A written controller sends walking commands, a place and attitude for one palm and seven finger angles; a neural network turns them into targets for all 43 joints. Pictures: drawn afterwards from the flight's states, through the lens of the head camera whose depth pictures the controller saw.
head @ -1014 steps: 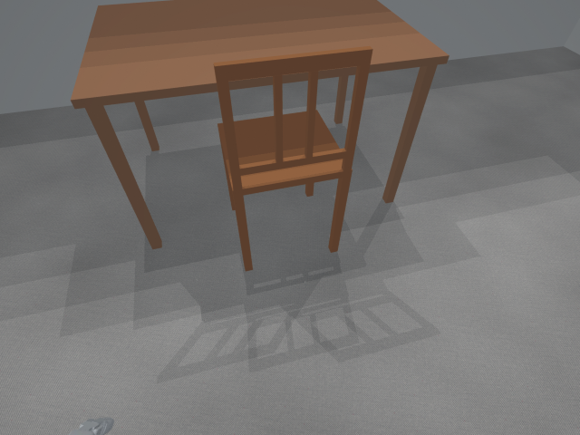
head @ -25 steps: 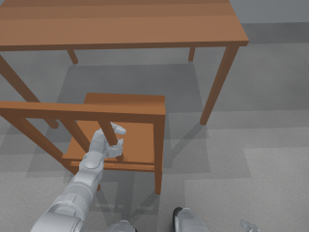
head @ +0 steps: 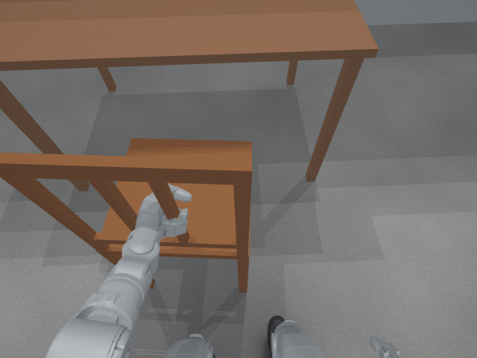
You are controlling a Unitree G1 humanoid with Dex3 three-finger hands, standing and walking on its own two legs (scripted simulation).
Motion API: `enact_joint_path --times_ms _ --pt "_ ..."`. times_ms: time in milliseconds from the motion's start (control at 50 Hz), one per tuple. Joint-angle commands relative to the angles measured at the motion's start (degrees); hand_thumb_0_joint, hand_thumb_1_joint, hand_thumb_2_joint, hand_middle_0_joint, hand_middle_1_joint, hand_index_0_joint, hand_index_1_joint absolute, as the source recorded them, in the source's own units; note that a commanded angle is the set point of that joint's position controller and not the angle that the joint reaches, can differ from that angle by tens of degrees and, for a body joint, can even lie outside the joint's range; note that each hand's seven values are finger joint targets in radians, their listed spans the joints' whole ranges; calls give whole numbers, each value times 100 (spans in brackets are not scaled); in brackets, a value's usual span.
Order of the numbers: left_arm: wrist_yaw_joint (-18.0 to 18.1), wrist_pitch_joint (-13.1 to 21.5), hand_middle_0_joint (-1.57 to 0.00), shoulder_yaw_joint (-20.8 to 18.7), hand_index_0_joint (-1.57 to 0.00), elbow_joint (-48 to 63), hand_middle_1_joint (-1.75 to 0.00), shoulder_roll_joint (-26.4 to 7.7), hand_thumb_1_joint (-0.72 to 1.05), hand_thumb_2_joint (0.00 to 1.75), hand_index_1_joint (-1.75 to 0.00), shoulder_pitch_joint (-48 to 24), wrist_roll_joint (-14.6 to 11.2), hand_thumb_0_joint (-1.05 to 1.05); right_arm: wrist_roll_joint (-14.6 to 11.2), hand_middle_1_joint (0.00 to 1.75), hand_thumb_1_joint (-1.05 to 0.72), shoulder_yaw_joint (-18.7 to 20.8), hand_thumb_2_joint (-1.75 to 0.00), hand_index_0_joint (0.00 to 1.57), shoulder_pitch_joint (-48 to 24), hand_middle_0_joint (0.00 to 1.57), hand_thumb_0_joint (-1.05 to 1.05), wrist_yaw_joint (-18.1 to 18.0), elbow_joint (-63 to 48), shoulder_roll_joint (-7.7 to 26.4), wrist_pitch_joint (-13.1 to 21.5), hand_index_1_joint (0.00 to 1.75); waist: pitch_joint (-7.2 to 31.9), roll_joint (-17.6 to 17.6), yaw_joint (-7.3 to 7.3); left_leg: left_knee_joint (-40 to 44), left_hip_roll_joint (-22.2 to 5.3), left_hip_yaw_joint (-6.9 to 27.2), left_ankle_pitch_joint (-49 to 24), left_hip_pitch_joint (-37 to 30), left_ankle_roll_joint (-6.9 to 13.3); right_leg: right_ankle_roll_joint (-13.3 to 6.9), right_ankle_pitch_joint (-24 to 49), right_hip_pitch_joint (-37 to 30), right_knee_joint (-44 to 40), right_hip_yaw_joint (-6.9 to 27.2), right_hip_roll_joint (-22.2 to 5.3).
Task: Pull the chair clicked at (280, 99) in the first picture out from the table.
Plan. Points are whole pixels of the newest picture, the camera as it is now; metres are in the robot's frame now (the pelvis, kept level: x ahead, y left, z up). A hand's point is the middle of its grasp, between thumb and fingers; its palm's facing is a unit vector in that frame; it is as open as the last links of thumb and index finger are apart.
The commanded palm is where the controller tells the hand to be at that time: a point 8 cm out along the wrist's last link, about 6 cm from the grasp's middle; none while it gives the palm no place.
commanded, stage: step backward, pulling the chair out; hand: left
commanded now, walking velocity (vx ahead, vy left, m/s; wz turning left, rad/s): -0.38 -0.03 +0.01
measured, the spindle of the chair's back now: (126, 212) +0.38 +0.23 -0.06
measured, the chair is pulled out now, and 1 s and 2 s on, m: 0.27 0.44 0.66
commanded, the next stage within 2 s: stop walking, hand still on the chair in 1.22 s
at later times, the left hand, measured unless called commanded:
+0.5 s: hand (178, 246) +0.31 +0.11 -0.06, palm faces -0.09 -0.98 -0.20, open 5.4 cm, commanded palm +0.29 +0.16 -0.05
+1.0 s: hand (173, 317) +0.19 +0.11 -0.05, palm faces -0.10 -0.98 -0.19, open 5.4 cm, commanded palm +0.18 +0.16 -0.05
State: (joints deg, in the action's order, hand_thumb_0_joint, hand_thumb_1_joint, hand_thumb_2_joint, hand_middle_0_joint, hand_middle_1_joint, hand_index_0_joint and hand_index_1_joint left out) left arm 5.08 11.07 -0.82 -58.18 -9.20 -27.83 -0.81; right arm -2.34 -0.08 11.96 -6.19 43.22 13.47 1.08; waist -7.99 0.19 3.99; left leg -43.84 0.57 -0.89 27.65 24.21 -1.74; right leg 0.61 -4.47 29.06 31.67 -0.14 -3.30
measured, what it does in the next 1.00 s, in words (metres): walks backwards: right foot, then left foot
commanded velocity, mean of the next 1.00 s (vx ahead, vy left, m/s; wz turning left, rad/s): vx -0.38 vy -0.07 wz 0.04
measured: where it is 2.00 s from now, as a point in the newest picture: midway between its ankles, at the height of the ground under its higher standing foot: outside the picture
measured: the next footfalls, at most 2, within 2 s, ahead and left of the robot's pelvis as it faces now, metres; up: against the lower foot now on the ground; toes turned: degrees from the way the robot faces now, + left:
right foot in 0.20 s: +0.08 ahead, -0.13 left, +0.00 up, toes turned -3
left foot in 0.48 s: +0.00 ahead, +0.13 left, +0.00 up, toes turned +0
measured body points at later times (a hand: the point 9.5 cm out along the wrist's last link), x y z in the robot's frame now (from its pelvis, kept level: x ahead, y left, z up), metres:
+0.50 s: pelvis -0.06 +0.01 +0.01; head +0.03 +0.00 +0.45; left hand +0.31 +0.17 -0.04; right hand +0.04 -0.27 -0.12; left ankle -0.04 +0.13 -0.72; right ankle +0.04 -0.13 -0.72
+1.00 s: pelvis -0.17 +0.01 +0.01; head -0.09 +0.00 +0.45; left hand +0.19 +0.16 -0.04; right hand -0.08 -0.27 -0.11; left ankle -0.17 +0.13 -0.73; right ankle -0.09 -0.13 -0.72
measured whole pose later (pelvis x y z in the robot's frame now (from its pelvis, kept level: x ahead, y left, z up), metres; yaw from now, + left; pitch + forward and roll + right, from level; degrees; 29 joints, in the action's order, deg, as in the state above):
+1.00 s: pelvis -0.17 +0.01 +0.01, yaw -1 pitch +3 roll -1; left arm 4.1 8.9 -0.1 -56.1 -9.3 -26.4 -0.7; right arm -1.9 0.0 11.1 -7.5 42.4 16.0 -0.6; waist -6.9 -0.9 4.8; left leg -31.9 -0.7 1.1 14.9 18.2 -1.2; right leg 1.6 -7.0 24.2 28.6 -1.7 -2.4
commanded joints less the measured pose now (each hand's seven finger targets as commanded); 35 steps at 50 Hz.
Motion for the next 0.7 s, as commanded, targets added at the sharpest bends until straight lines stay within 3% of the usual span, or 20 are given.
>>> enact_joint_path --times_ms 0,40,60,100,140,160,200,260,320,360,400,460,480,500,520,540,580,600,640,680 --pt "100 181 -50 -75 -50 1042 -145 -1120 90 90 -145 -1753 96 0 4 30 -90 163 -90 20 411 20 0 -122 -452 806 224 30 2534 673 -90 1646 -298 239 -723 -1016 102 -395 250 -1621 -926 779 -1063" --pt "58 216 -50 106 -50 1417 -145 -866 90 90 -145 -1747 117 0 61 30 -90 257 -90 20 274 20 0 -139 -724 990 127 30 2465 -895 -201 2254 -1240 949 -2159 -826 459 14 -221 -1441 223 125 -183" --pt "25 224 -50 262 -50 1569 -145 -623 90 90 -145 -1856 125 0 96 30 -90 267 -90 20 119 20 0 -87 -883 902 56 30 2384 -1331 -270 2506 -1624 1061 -2109 -534 597 11 -971 -1483 852 -41 28" --pt "33 247 -50 167 -50 1849 -145 -653 90 90 -145 -2341 90 0 139 30 -90 241 -90 20 43 20 0 -100 -902 742 2 30 2323 -1212 -233 2193 -1915 1294 -3535 -890 819 -28 -1288 -1107 1309 59 91" --pt "60 281 -50 150 -50 1505 -145 -606 90 90 -145 -2188 186 0 171 30 -90 309 -90 20 289 20 0 -29 -686 778 36 30 2496 -686 -166 1342 -1808 1095 -5796 -2036 678 -111 -373 -1011 491 122 2" --pt "51 344 -50 116 -50 1441 -145 -664 90 90 -145 -2230 243 0 185 30 -90 343 -90 20 326 20 0 4 -610 800 45 30 2623 -699 -121 1114 -1722 923 -6208 -2258 523 -150 257 -1174 183 139 -70" --pt "4 396 -50 102 -50 1220 -145 -762 90 90 -145 -2246 298 0 200 30 -90 360 -90 20 314 20 0 25 -523 853 50 30 2384 -848 -98 1178 -1613 785 -5716 -1900 337 -213 882 -1393 16 206 -158" --pt "24 463 -50 -82 -50 1200 -145 -1101 90 90 -145 -2055 195 0 99 30 -90 400 -90 20 375 20 0 -57 -506 812 -36 30 3121 -325 -40 958 -1205 383 -4581 -1576 57 -300 2963 -2303 -130 556 -546" --pt "11 382 -50 -167 -50 1086 -145 -1315 90 90 -145 -1581 84 0 21 30 -90 340 -90 20 168 20 0 -116 -623 726 -52 30 3008 400 -163 225 -422 163 -652 -723 -116 -665 2973 -2427 -808 1366 -1472" --pt "13 243 -50 -221 -50 1149 -145 -1349 90 90 -145 -1508 93 0 -6 30 -90 285 -90 20 12 20 0 -124 -720 725 -65 30 2853 788 -271 -347 -171 402 310 -352 -60 -805 1852 -2262 -1235 1466 -1748" --pt "18 68 -50 -171 -50 1168 -145 -1210 90 90 -145 -1339 71 0 2 30 -90 179 -90 20 47 20 0 -131 -685 736 -73 30 2786 819 -206 256 -252 509 73 -498 -32 -807 1867 -2340 -1104 1087 -1603" --pt "-4 -4 -50 70 -50 1511 -145 -952 90 90 -145 -1404 30 0 22 30 -90 135 -90 20 154 20 0 -180 -750 781 -131 30 2765 550 -81 2140 -565 378 -1577 -1199 138 -217 898 -2048 -735 416 -799" --pt "-12 21 -50 93 -50 1676 -145 -904 90 90 -145 -1482 35 0 54 30 -90 221 -90 20 113 20 0 -202 -872 941 -166 30 2625 -69 -126 2260 -1051 829 -2553 -1271 360 42 458 -1780 -390 133 -246" --pt "-22 63 -50 178 -50 1815 -145 -871 90 90 -145 -1526 16 0 87 30 -90 275 -90 20 -50 20 0 -154 -945 988 -227 30 2395 -1221 -199 2715 -1639 1061 -2536 -1061 653 79 -759 -1555 477 -39 43" --pt "-51 69 -50 262 -50 1917 -145 -643 90 90 -145 -1710 29 0 156 30 -90 258 -90 20 -134 20 0 -84 -1075 830 -269 30 2318 -1699 -249 2947 -2024 1501 -2147 -727 893 22 -1736 -1438 1285 -79 240" --pt "-44 80 -50 282 -50 2012 -145 -596 90 90 -145 -2046 35 0 187 30 -90 210 -90 20 -208 20 0 -67 -1069 735 -257 30 2159 -1722 -232 2816 -2188 1624 -2721 -743 1061 -48 -2012 -1159 1864 55 207" --pt "23 190 -50 177 -50 1629 -145 -635 90 90 -145 -2083 91 0 197 30 -90 273 -90 20 148 20 0 -15 -727 762 -135 30 2323 -934 -205 1738 -2086 1366 -5819 -2409 1020 -113 -1955 -589 871 153 119" --pt "42 232 -50 68 -50 1542 -145 -787 90 90 -145 -2155 125 0 187 30 -90 306 -90 20 280 20 0 19 -633 796 -75 30 2604 -742 -140 1444 -2031 1245 -6483 -2970 892 -96 -1548 -674 366 90 163" --pt "-14 365 -50 199 -50 1381 -145 -711 90 90 -145 -2221 227 0 203 30 -90 322 -90 20 358 20 0 76 -513 839 -17 30 2658 -1141 -58 1257 -1826 1018 -6436 -3128 700 -108 -812 -981 -336 98 151" --pt "-60 466 -50 141 -50 1241 -145 -844 90 90 -145 -2224 276 0 203 30 -90 335 -90 20 236 20 0 64 -484 830 -5 30 2506 -1170 -78 1287 -1621 782 -5567 -2404 534 -139 281 -1478 -533 142 31"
